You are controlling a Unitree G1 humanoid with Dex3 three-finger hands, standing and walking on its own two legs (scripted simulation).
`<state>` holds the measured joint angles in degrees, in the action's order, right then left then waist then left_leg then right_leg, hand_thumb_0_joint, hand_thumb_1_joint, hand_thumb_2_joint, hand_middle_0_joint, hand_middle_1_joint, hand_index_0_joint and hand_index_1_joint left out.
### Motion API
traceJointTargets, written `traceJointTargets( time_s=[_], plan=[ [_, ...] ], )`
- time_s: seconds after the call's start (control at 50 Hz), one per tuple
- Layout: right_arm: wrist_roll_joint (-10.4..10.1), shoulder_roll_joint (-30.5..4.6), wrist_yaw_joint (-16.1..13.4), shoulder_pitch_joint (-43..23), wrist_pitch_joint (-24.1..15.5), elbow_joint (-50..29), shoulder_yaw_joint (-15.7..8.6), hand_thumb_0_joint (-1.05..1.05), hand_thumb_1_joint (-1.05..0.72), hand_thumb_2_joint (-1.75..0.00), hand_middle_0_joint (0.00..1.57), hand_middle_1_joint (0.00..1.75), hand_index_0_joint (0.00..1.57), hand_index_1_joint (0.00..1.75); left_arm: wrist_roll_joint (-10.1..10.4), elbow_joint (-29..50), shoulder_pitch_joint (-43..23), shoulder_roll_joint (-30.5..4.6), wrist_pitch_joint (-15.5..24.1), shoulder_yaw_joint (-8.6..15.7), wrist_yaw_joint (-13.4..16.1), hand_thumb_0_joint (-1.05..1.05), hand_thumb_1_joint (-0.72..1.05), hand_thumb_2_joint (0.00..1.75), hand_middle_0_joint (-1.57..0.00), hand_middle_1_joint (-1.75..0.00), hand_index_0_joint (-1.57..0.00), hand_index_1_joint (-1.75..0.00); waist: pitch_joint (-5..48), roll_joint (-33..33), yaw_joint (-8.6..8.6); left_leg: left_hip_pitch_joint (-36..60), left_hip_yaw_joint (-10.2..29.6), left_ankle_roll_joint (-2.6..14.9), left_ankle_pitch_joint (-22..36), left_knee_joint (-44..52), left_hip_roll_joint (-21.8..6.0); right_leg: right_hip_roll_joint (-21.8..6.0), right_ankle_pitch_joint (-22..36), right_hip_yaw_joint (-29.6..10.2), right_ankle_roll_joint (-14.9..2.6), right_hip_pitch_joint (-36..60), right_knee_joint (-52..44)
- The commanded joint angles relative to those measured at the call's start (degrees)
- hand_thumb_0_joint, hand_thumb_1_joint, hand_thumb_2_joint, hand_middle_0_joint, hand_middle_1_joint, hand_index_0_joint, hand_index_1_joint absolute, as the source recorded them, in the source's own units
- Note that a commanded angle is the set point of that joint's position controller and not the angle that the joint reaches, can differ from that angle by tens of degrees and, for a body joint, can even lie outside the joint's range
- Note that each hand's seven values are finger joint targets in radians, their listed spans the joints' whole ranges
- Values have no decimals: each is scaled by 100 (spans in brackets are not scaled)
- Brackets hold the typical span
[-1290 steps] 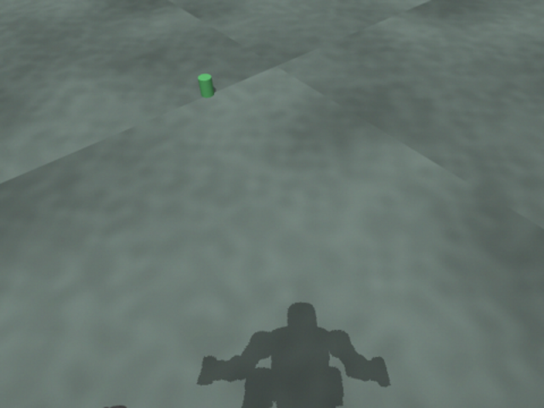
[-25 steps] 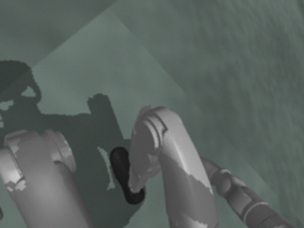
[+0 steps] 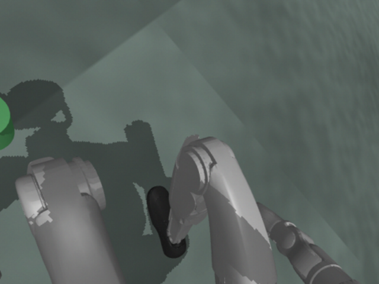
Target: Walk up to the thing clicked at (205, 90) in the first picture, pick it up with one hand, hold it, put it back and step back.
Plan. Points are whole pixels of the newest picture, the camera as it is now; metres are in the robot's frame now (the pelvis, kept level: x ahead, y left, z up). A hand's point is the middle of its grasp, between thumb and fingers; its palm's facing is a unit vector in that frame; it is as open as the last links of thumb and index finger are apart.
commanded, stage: withdraw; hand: left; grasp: from the side
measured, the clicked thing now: out of the picture +0.42 +0.29 -0.23
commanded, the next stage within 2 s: rise in 0.04 s
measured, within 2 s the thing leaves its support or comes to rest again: neither
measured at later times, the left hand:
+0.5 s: hand out of the picture +0.29 +0.43 -0.02, palm faces +0.41 -0.81 -0.42, open 17.3 cm
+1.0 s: hand out of the picture +0.23 +0.31 +0.19, palm faces +0.38 -0.82 -0.42, open 17.3 cm
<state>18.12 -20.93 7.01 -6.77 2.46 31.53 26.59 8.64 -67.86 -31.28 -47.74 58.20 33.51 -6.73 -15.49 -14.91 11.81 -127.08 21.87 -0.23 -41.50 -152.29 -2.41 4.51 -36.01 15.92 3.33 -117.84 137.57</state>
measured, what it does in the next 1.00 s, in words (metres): rises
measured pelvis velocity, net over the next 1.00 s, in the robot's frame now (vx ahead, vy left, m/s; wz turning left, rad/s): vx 0.05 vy -0.01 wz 0.26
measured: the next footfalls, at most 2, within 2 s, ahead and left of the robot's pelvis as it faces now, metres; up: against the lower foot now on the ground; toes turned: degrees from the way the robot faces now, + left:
none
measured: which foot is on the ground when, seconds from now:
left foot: down 0.00-1.00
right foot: down 0.00-1.00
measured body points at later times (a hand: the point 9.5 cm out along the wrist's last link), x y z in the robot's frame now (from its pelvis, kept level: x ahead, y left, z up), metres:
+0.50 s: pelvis +0.01 -0.01 +0.07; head +0.19 +0.11 +0.46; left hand +0.27 +0.47 +0.01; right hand +0.22 -0.22 -0.04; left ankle +0.08 +0.12 -0.25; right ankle +0.14 -0.12 -0.25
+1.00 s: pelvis +0.05 -0.01 +0.29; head +0.19 +0.05 +0.72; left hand +0.20 +0.35 +0.22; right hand +0.30 -0.21 +0.19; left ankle +0.08 +0.12 -0.25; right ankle +0.14 -0.12 -0.25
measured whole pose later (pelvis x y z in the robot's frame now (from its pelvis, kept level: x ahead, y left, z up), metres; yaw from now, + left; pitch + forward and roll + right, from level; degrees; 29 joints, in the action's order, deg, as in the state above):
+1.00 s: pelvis +0.05 -0.01 +0.29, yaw +15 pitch +27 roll -3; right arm -3.1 -14.0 -5.5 6.9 2.6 29.2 0.1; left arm 0.2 -19.3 5.7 -20.7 -5.1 11.8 7.0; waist 9.8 0.5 2.4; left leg -83.0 3.1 -0.8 -35.5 -91.6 -3.1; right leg 0.0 -35.9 3.6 -0.3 -80.1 89.2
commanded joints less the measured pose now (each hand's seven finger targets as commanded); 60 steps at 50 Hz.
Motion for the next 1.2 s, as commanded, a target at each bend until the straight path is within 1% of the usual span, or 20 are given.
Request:
traceJointTargets(
  time_s=[0.0,0.02,0.06,0.08,0.14,0.16,0.18,0.2,0.22,0.24,0.3,0.32,0.38,0.46,0.54,0.64,0.72,0.8,0.92,1.18],
  plan=[
    [-346,-2010,-158,210,-46,-165,-1176,0,-90,-90,20,30,20,30,335,1461,-561,-508,-241,-388,-473,0,-61,8,-12,-8,-12,-7,3716,3645,237,2336,-755,-130,790,2390,-242,119,1022,240,-464,1148,-954],
    [-435,-1983,-168,307,-61,-129,-1258,0,-90,-90,20,30,20,30,402,1585,-535,-592,-402,-247,-507,0,-61,8,-11,-8,-12,-7,3730,3511,128,2219,-785,-101,663,2418,-221,118,919,211,-466,1091,-1000],
    [-594,-1819,-169,435,-106,-76,-1312,0,-89,-90,20,30,20,30,563,1667,-657,-217,-653,-440,-627,0,-61,7,-9,-7,-10,-6,3736,3186,123,2045,-807,-37,560,2365,-197,110,826,165,-454,1001,-1063],
    [-649,-1833,-193,454,-113,-102,-1361,0,-89,-90,20,30,20,30,596,1603,-529,-363,-750,-214,-651,0,-61,6,-7,-6,-8,-5,3689,3008,70,1957,-807,-12,558,2360,-191,100,824,162,-445,989,-1089],
    [-751,-1659,-205,515,-126,-53,-1455,0,-84,-90,20,30,20,30,492,1560,-836,-289,-926,-367,-772,0,-53,6,-5,0,-3,0,3467,2909,74,1704,-850,46,161,2429,-179,66,448,67,-482,690,-1111],
    [-963,-1494,-266,703,-50,92,-1770,0,-92,-91,20,30,20,30,-415,1420,-595,-1626,-1287,236,-465,0,-52,7,-7,-3,-5,-4,4242,3464,-520,2511,-994,12,343,2835,-206,0,380,-110,-526,792,-1280],
    [-996,-1461,-288,651,1,-147,-1809,0,-92,-91,20,30,20,30,-388,1974,-1033,-1523,-1440,163,-368,0,-53,7,-7,-3,-5,-4,4590,3761,-429,2702,-988,-4,397,2993,-248,10,411,-155,-525,846,-1307],
    [-1040,-1400,-269,702,35,-150,-1891,0,-93,-91,20,30,20,30,-458,1711,-955,-901,-1622,-201,-352,0,-53,7,-7,-4,-5,-5,4521,3681,-306,2617,-1039,4,237,3065,-236,7,335,-191,-528,739,-1365],
    [-1077,-1385,-248,932,85,38,-2001,0,-93,-92,20,30,20,30,-528,1833,-935,-755,-1772,-254,-327,0,-55,8,-7,-5,-5,-6,4424,3733,-333,2632,-1074,-17,200,3191,-220,-8,304,-195,-555,607,-1355],
    [-1144,-1361,-278,921,80,-30,-2075,0,-94,-92,20,30,20,30,-607,2476,-1045,-1118,-1907,-86,-237,0,-55,8,-8,-5,-6,-6,4728,4023,-539,2949,-1095,-53,337,3346,-217,-39,352,-244,-568,580,-1356],
    [-1320,-1264,-336,1172,170,15,-2318,0,-90,-90,20,30,20,30,-853,2773,-703,-1426,-2488,122,-51,0,-49,14,-7,-8,-6,-8,5081,4145,-724,3191,-1215,-59,726,3490,-193,-78,540,-393,-607,538,-1402],
    [-1372,-1142,-339,1202,207,-14,-2364,0,-90,-90,20,30,20,30,-891,2890,-617,-1199,-2669,-46,-7,0,-47,10,-6,-7,-6,-7,5146,4027,-692,3152,-1297,-33,777,3516,-168,-82,569,-462,-614,636,-1513],
    [-1563,-1052,-389,1256,266,-52,-2603,0,-90,-90,20,30,20,30,-979,2999,128,-910,-3241,-41,145,0,-52,8,-6,-6,-5,-6,5060,3684,-879,3122,-1338,-1,682,3821,-124,-122,421,-547,-632,516,-1702],
    [-1758,-811,-473,1394,316,-211,-2933,0,-90,-90,20,30,20,30,-967,3658,720,-95,-3958,-517,321,0,-48,10,-6,-7,-6,-7,5541,2795,-853,3149,-1612,130,580,4065,-22,-156,328,-818,-586,1207,-2478],
    [-1942,-734,-576,1502,338,-428,-3086,0,-90,-90,20,30,20,30,-975,4664,1239,95,-4571,-752,603,0,-50,9,-6,-7,-6,-7,5861,2463,-987,3661,-1579,154,308,4735,-22,-188,70,-947,-549,1748,-3162],
    [-2077,-546,-804,1538,304,-636,-3106,0,-90,-90,20,30,20,30,-962,5608,1972,100,-5131,-687,961,0,-54,6,-5,-6,-5,-6,6009,2186,-1111,4350,-1720,186,491,5405,3,-246,171,-1177,-521,2805,-3964],
    [-2095,-348,-1002,1503,198,-682,-3072,0,-90,-90,20,30,20,30,-940,5735,2512,500,-5435,-805,1177,0,-54,6,-5,-5,-5,-5,5676,2179,-1120,4906,-1838,184,818,5938,28,-283,394,-1302,-508,3483,-4567],
    [-2101,-222,-1167,1431,42,-775,-3042,0,-90,-90,20,30,20,30,-890,5456,3078,1143,-5728,-1208,1314,0,-53,7,-5,-6,-5,-6,5026,1992,-1009,5182,-1954,190,757,6549,80,-319,279,-1378,-489,4119,-5333],
    [-2106,-113,-1319,1657,-220,-815,-2989,0,-90,-90,20,30,20,30,-837,5748,3529,1709,-6108,-1785,1453,0,-54,6,-5,-5,-5,-6,4774,1958,-919,6323,-2047,157,1454,7394,100,-367,983,-1431,-457,5268,-6308],
    [-2051,139,-1724,2042,-564,-985,-2811,0,-90,-90,20,30,20,30,-841,6898,4701,2373,-6880,-2604,1815,0,-56,5,-5,-5,-5,-5,3885,2089,-998,8605,-2126,63,2647,9355,145,-403,2075,-1307,-417,7539,-8176]
  ],
)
